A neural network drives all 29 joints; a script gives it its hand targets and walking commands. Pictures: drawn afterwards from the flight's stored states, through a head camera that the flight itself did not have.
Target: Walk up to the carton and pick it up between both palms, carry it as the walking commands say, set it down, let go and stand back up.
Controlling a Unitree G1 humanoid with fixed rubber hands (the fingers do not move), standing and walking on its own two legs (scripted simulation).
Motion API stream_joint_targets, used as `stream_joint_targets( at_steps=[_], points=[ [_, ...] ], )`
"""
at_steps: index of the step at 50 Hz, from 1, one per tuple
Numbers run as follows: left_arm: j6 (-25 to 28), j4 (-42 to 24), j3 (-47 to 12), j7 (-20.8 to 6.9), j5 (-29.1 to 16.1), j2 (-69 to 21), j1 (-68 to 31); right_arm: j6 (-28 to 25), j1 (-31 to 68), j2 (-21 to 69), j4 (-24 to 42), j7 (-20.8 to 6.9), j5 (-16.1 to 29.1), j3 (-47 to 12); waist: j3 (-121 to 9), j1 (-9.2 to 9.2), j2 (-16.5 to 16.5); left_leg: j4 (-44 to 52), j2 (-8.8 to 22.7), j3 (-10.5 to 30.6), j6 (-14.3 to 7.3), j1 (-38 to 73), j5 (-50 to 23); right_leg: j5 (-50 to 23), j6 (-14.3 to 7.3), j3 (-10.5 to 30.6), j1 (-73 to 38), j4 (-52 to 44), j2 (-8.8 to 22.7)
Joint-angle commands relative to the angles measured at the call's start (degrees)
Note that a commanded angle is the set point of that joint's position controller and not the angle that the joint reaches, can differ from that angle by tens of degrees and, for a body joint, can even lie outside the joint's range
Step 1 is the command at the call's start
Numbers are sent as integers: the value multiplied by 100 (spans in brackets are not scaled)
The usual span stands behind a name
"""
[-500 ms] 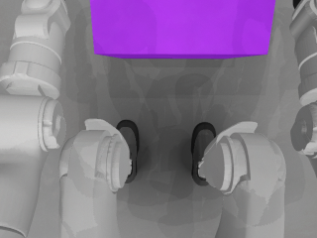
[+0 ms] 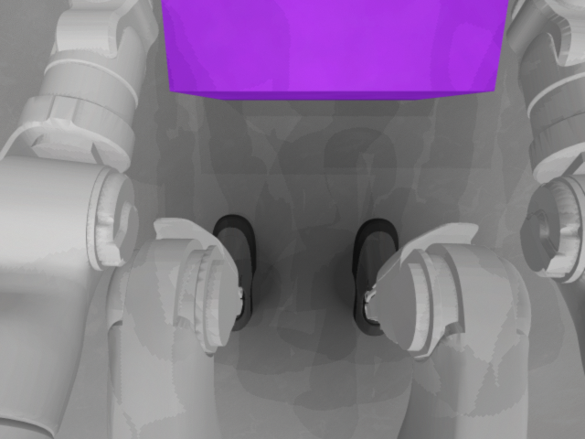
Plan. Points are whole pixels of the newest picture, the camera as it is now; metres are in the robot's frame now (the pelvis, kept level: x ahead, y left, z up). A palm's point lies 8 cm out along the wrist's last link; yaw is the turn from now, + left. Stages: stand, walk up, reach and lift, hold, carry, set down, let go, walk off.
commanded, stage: reach and lift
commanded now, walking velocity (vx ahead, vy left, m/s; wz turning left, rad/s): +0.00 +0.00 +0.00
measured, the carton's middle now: out of the picture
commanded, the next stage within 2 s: none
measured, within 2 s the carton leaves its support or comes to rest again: leaves its support in 0.90 s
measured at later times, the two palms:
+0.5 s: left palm out of the picture +0.56 +0.18 -0.17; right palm out of the picture +0.56 -0.20 -0.17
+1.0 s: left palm out of the picture +0.56 +0.18 -0.15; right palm out of the picture +0.56 -0.20 -0.15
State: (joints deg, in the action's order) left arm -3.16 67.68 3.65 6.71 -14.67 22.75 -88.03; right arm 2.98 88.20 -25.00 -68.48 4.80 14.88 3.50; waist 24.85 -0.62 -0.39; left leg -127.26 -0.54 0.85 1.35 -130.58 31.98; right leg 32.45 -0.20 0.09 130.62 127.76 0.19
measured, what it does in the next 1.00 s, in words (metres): stands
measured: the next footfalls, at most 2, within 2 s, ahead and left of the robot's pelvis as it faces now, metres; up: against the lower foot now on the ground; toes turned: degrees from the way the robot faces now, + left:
none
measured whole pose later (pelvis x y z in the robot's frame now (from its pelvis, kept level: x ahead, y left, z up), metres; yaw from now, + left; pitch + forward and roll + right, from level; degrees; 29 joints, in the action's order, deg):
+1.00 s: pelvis +0.00 +0.00 +0.00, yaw +0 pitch +35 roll +0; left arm -10.4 58.8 7.0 5.6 -13.3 22.3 -83.4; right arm 10.7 83.9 -23.7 -59.6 3.4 12.7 5.2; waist 21.8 -0.8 -0.6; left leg -127.7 -2.4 1.2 1.9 -129.8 32.8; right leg 33.2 0.9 1.0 129.8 128.2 -1.3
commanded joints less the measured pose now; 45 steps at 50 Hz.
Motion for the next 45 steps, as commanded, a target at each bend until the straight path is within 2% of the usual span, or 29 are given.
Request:
stream_joint_targets(
  at_steps=[1,9,13,16,19,23,26,37,45],
  points=[
    [129,-574,-167,-29,-82,187,-1565,-111,1545,-212,600,-8,63,-152,-7205,-15,84,801,-110,-255,34,3335,-1799,-1928,104,-90,-3652,-963,-68],
    [181,-630,-513,-167,-265,-475,-1817,-123,1800,483,736,-137,244,-520,-7106,-20,64,851,-181,-257,16,3357,-1804,-1972,87,-83,-3700,-1018,-134],
    [168,-698,-732,-349,-348,-1139,-2088,-98,2128,1168,828,-310,321,-753,-7014,-39,80,879,-224,-265,-2,3337,-1763,-1956,85,-99,-3686,-1026,-169],
    [97,-771,-931,-630,-342,-2154,-2499,-31,2599,2210,918,-585,324,-951,-6868,-42,65,874,-278,-283,-25,3284,-1713,-1920,93,-115,-3602,-995,-220],
    [-52,-911,-1029,-1037,-229,-3469,-2930,108,3028,3578,1006,-989,214,-1097,-6566,-51,50,836,-361,-334,-71,3180,-1636,-1831,89,-135,-3450,-930,-313],
    [-244,-1073,-828,-1402,0,-4287,-2871,294,2909,4382,1178,-1378,38,-1010,-6327,-43,-7,770,-435,-391,-138,3023,-1623,-1800,30,-194,-3218,-846,-372],
    [-335,-1197,-784,-1557,61,-4560,-2811,394,2853,4646,1340,-1543,-9,-992,-6243,-30,32,726,-453,-390,-182,2916,-1631,-1796,4,-224,-3069,-805,-371],
    [-481,-1682,-893,-1676,70,-4822,-2813,535,2877,4837,1804,-1643,-39,-1060,-6493,10,21,679,-447,-412,-213,3016,-1678,-1803,-70,-277,-3076,-748,-366],
    [-443,-2802,-1384,-1476,-347,-4879,-3483,517,3298,5017,2761,-1429,294,-1427,-8752,-13,75,665,-497,-513,-177,3855,-2453,-2800,4,-336,-4358,-715,-423]
  ],
)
